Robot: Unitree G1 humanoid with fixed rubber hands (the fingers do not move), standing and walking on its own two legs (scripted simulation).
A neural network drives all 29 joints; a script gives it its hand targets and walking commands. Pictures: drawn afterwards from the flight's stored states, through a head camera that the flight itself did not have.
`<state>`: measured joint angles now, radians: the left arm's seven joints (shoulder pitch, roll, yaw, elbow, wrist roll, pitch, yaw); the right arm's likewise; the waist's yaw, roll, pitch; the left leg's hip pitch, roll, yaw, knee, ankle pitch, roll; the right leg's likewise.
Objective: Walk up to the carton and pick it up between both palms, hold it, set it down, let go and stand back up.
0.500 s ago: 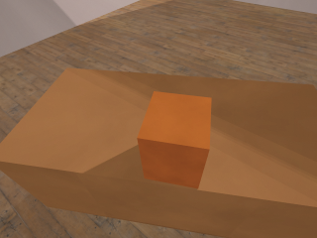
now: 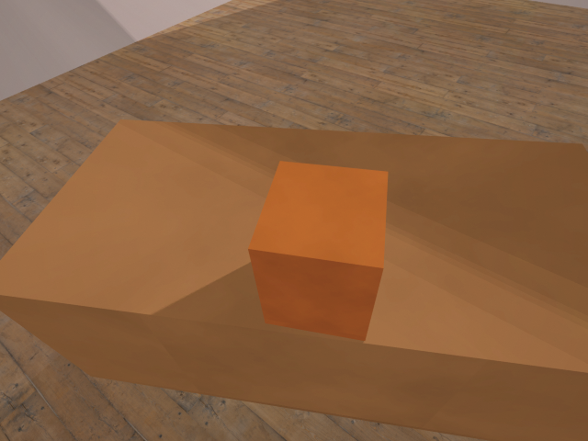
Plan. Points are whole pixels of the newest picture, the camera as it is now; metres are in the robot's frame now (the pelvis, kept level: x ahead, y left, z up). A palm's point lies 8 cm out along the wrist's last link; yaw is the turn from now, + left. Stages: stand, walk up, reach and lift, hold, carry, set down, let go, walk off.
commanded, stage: stand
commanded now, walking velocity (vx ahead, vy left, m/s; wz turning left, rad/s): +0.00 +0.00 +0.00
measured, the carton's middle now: (322, 251) +0.45 -0.02 -0.08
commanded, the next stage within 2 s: none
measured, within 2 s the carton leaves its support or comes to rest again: neither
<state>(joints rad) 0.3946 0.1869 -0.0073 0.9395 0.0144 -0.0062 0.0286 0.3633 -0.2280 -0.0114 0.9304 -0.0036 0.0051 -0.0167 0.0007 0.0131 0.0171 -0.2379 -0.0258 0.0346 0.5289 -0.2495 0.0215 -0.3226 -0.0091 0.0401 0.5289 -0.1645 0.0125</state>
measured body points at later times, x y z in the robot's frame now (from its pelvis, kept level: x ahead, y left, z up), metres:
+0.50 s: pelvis +0.02 +0.00 +0.00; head +0.02 -0.01 +0.45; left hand +0.05 +0.23 -0.14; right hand +0.04 -0.24 -0.15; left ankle +0.02 +0.11 -0.73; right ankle +0.08 -0.12 -0.73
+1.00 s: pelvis +0.05 +0.00 +0.01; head +0.06 +0.00 +0.46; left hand +0.06 +0.23 -0.15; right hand +0.06 -0.24 -0.15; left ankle +0.02 +0.11 -0.73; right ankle +0.08 -0.12 -0.73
